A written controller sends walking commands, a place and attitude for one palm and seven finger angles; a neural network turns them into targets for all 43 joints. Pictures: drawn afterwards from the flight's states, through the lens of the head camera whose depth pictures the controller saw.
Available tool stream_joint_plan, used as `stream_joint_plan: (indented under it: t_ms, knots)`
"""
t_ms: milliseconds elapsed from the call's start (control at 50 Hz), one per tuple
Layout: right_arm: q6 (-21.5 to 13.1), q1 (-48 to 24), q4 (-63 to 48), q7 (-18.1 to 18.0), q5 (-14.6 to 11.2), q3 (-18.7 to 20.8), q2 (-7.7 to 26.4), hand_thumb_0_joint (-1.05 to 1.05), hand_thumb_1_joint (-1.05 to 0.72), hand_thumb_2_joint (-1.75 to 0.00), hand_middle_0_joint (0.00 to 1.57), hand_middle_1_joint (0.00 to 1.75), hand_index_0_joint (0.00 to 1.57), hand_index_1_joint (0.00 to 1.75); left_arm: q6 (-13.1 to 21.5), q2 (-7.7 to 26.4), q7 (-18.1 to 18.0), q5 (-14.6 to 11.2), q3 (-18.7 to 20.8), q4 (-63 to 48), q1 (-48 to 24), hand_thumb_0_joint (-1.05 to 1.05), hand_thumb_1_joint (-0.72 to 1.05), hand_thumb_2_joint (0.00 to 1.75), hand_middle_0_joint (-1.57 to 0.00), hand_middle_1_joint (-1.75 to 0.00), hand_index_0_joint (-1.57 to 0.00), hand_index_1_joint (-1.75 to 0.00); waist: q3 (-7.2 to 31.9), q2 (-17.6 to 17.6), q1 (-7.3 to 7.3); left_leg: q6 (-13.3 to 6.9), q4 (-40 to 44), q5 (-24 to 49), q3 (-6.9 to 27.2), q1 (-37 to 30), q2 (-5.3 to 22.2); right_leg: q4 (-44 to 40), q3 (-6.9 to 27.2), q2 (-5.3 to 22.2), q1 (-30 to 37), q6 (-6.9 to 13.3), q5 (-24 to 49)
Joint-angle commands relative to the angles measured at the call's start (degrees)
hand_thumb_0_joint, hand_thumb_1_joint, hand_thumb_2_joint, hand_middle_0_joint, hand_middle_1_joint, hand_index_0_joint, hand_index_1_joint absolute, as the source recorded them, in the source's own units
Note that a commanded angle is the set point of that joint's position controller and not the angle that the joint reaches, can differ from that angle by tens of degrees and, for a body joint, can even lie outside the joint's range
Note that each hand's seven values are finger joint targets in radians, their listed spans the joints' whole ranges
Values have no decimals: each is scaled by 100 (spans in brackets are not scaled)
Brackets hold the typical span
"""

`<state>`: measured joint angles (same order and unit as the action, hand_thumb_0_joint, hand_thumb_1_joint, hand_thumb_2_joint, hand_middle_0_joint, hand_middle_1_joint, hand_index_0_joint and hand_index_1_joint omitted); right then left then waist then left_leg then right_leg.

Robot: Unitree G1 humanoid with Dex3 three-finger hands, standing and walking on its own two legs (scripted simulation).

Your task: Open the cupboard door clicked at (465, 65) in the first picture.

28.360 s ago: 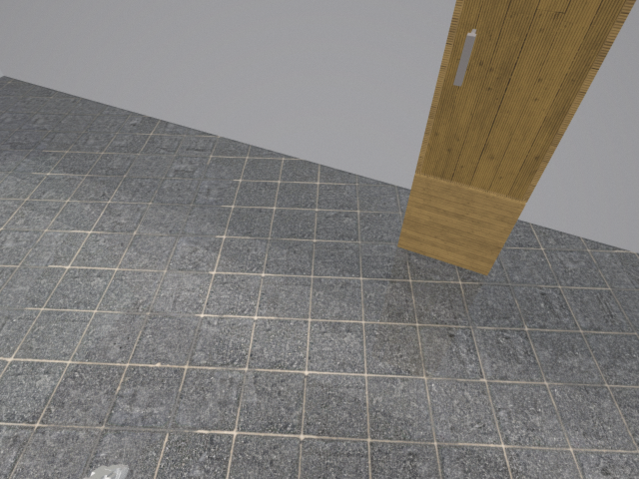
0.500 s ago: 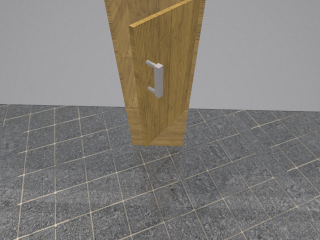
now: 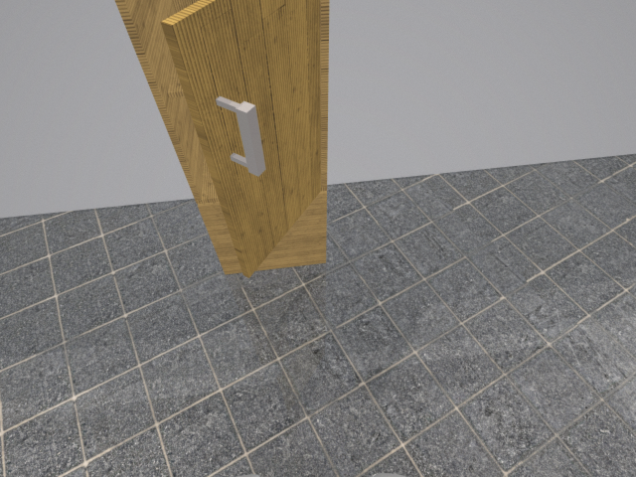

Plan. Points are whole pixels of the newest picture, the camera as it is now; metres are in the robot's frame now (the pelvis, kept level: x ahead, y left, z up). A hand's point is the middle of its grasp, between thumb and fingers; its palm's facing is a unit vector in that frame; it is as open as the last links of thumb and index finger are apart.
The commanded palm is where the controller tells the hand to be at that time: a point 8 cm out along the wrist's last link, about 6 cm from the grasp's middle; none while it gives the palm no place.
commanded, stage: walk to a spot facing it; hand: left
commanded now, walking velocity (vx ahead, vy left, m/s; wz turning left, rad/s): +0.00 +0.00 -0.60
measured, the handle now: (241, 137) +0.58 +0.17 +0.07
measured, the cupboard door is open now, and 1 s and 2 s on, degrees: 51 51 51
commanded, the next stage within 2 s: none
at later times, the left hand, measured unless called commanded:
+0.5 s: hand out of the picture +0.12 +0.17 -0.18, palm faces -0.20 -0.96 -0.21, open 7.4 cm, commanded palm none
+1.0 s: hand (280, 427) +0.20 +0.08 -0.16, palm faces -0.55 -0.80 -0.26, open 7.4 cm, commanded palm none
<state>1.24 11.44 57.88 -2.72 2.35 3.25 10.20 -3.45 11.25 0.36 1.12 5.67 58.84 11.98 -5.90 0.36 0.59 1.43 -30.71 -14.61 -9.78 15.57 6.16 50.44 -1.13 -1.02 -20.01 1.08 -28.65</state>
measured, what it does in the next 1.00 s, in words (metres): steps on the spot, turning right: left foot, then right foot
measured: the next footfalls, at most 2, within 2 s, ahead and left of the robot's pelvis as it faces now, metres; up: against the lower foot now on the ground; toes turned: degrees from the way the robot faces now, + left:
left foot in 0.48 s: +0.10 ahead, +0.10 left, +0.00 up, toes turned -17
right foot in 0.82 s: -0.01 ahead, -0.16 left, +0.00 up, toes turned -33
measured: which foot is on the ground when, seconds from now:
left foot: down 0.00-0.08, up 0.10-0.46, down 0.48-0.82, up 0.84-1.00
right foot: down 0.00-0.48, up 0.50-0.80, down 0.82-1.00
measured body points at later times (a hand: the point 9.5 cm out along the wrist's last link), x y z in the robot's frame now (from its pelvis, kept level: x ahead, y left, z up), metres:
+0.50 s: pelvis +0.02 +0.00 +0.00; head +0.07 +0.00 +0.44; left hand +0.13 +0.22 -0.16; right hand +0.09 -0.28 -0.12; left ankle +0.06 +0.11 -0.74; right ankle -0.02 -0.11 -0.73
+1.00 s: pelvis +0.01 -0.04 +0.00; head +0.04 -0.07 +0.45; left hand +0.23 +0.12 -0.14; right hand -0.12 -0.29 -0.14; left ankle +0.08 +0.08 -0.68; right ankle -0.05 -0.14 -0.73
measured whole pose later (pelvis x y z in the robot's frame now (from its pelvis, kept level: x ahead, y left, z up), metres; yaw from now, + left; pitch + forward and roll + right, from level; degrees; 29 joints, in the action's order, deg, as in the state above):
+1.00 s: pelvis +0.01 -0.04 +0.00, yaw -35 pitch +0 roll +0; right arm 3.8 13.3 53.1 -0.6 1.3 4.2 15.0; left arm -1.3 12.4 0.2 1.5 3.8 52.1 9.6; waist -6.2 0.8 -1.2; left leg 4.0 -58.0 -26.0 -3.2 26.0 4.9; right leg 32.0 1.3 -0.9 -15.7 1.2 -16.0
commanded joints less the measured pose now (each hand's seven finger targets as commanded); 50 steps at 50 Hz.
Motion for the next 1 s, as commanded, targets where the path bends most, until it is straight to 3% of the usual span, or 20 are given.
stream_joint_plan:
  t_ms: [0,40,60,80,100,180,320,400,420,460,480,540,600,700,760,800,820,860,920,980]
  knots:
    - [-72,11,-400,-18,14,223,1133,0,-90,-90,20,30,20,30,151,288,57,-17,30,-520,252,0,90,90,-20,-30,-20,-30,654,918,88,-792,853,1351,821,-365,1448,-705,-140,274,182,-37,181]
    - [-9,-213,-554,20,-78,255,1061,0,-90,-90,20,30,20,30,191,628,25,16,113,-410,774,0,90,90,-20,-30,-20,-30,654,-36,361,-306,-255,272,292,323,887,-2408,2,311,1085,-18,1685]
    - [35,-205,-759,74,-133,212,651,0,-90,-90,20,30,20,30,255,1300,-61,94,222,-454,787,0,90,90,-20,-30,-20,-30,489,-1891,357,130,-1658,-1410,-241,1457,-32,-3379,2186,1669,1444,480,2446]
    - [75,-542,-926,114,-137,194,707,0,-90,-90,20,30,20,30,251,1588,-106,29,248,-476,894,0,90,90,-20,-30,-20,-30,410,-1708,568,119,-2819,-2239,391,1684,-288,-3460,2881,2262,1095,1090,3096]
    - [67,-686,-959,127,-141,199,623,0,-90,-90,20,30,20,30,241,1502,-139,33,242,-557,699,0,90,90,-20,-30,-20,-30,307,-1017,407,75,-3287,-1854,843,1902,-240,-3169,2695,1955,1140,1245,3363]
    - [44,-577,-885,76,-166,139,589,0,-90,-90,20,30,20,30,287,1098,-250,25,159,-727,265,0,90,90,-20,-30,-20,-30,831,-896,124,195,-3126,-1249,983,1700,-221,-2525,2001,1407,1729,1109,5137]
    - [29,-804,-1105,63,-222,124,564,0,-90,-90,20,30,20,30,258,1211,-223,57,201,-775,436,0,90,90,-20,-30,-20,-30,844,-811,202,167,-1966,-1150,1009,1254,-505,-2550,2440,1227,1740,1096,5091]
    - [-32,-346,-1052,17,-247,107,603,0,-90,-90,20,30,20,30,217,1199,-191,14,201,-924,90,0,90,90,-20,-30,-20,-30,881,-700,-99,85,-439,-471,1067,169,-586,-2306,2497,958,1033,811,4719]
    - [-68,-48,-966,3,-242,125,652,0,-90,-90,20,30,20,30,207,1091,-185,2,171,-955,-74,0,90,90,-20,-30,-20,-30,912,-495,-273,62,385,108,1137,-640,-439,-2061,2369,726,423,561,4082]
    - [-149,338,-995,-44,-93,240,1530,0,-90,-90,20,30,20,30,205,614,-64,-69,51,-1210,64,0,90,90,-20,-30,-20,-30,990,2057,-280,-1027,1446,1673,3422,-1747,2025,-69,681,-445,-1347,-179,-660]
    - [-104,328,-1119,-59,-61,215,1604,0,-90,-90,20,30,20,30,231,800,-8,-10,72,-1288,-19,0,90,90,-20,-30,-20,-30,790,1218,-295,-1450,1389,1386,3486,-858,2368,975,527,-129,-1175,-271,-850]
    - [-167,-39,-1200,-43,-26,84,1142,0,-90,-90,20,30,20,30,169,718,94,28,110,-1128,-142,0,90,90,-20,-30,-20,-30,623,935,-21,-1060,1103,2541,2069,-649,1427,1996,393,133,-1319,-397,16]
    - [-169,114,-1118,-35,-35,89,1097,0,-90,-90,20,30,20,30,109,546,167,-1,32,-1183,-218,0,90,90,-20,-30,-20,-30,785,1171,-62,-857,928,2823,1139,-961,1060,1256,35,231,-1154,-458,272]
    - [-112,444,-953,36,-31,207,1325,0,-90,-90,20,30,20,30,151,496,205,-8,-44,-1240,-498,0,90,90,-20,-30,-20,-30,735,1333,-255,-768,708,2388,797,-793,1240,-611,-432,128,-261,-306,289]
    - [-66,313,-987,82,-81,240,1361,0,-90,-90,20,30,20,30,215,711,166,-10,13,-1051,70,0,90,90,-20,-30,-20,-30,831,862,75,-324,-168,1646,458,-195,1054,-2229,-471,89,1067,-106,1634]
    - [-23,-48,-1352,147,-183,91,704,0,-90,-90,20,30,20,30,291,1844,-6,34,216,-836,680,0,90,90,-20,-30,-20,-30,908,-2016,465,274,-2612,-2393,17,1880,-177,-3153,2501,2395,2107,900,4287]
    - [35,-66,-1400,139,-160,80,861,0,-90,-90,20,30,20,30,266,1878,-56,-27,196,-834,840,0,90,90,-20,-30,-20,-30,899,-1284,552,191,-3167,-2230,732,1862,-88,-3083,2450,2448,1802,1206,3681]
    - [24,-185,-1257,118,-150,124,891,0,-90,-90,20,30,20,30,264,1425,-151,-5,163,-888,351,0,90,90,-20,-30,-20,-30,898,-1774,321,237,-3536,-1606,965,2325,37,-3040,2184,1757,2019,1097,2819]
    - [8,-128,-1088,217,-125,129,773,0,-90,-90,20,30,20,30,304,1238,-142,34,101,-972,16,0,90,90,-20,-30,-20,-30,797,-913,101,282,-2955,-1116,773,1562,-37,-3213,1836,1453,1240,992,1726]
    - [-21,-180,-1096,296,-116,141,694,0,-90,-90,20,30,20,30,345,1367,-51,61,117,-956,-31,0,90,90,-20,-30,-20,-30,313,-778,94,247,-2090,-1022,613,1129,-218,-3684,2116,1343,422,1049,-135]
